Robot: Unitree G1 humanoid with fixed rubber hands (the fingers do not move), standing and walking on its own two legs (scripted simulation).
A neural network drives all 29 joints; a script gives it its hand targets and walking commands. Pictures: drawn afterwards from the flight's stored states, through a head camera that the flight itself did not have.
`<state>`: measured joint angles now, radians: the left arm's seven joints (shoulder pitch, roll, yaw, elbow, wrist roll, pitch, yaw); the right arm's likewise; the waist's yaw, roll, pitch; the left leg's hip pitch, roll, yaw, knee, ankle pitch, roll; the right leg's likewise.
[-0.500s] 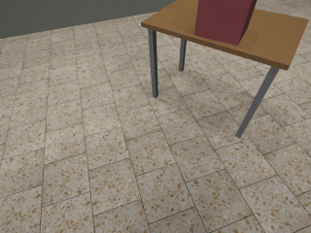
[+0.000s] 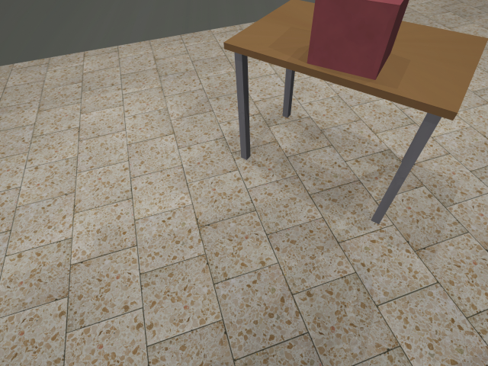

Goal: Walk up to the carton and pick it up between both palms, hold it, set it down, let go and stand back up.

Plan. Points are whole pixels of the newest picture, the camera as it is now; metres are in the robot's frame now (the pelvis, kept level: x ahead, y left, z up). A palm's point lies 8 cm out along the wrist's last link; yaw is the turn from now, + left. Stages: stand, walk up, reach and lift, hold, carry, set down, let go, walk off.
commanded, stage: stand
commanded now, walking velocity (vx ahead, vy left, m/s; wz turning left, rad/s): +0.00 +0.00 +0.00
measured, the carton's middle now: (357, 25) +1.13 -0.38 +0.03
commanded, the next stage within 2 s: walk up in 0.24 s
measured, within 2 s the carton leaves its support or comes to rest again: neither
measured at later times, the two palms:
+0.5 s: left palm out of the picture -0.01 +0.20 -0.16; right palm out of the picture +0.00 -0.21 -0.15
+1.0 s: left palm out of the picture +0.15 +0.16 -0.15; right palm (431, 313) +0.23 -0.33 -0.14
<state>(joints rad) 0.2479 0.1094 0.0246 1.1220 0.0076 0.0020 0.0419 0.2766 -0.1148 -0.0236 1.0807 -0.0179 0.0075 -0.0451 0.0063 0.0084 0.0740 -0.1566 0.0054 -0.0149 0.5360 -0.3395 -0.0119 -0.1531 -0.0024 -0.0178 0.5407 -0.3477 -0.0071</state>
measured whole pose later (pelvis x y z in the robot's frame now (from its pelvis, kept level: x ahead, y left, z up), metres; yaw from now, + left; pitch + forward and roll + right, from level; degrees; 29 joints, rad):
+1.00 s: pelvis +0.15 -0.08 -0.02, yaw -7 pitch -6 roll -1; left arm 0.44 0.19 0.01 0.91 0.04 -0.05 0.01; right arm 0.20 -0.25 -0.01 0.81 -0.05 -0.03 0.02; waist 0.04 0.05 0.13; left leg -0.53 0.09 0.04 0.89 -0.32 0.02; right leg -0.12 0.00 -0.11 0.73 -0.50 -0.03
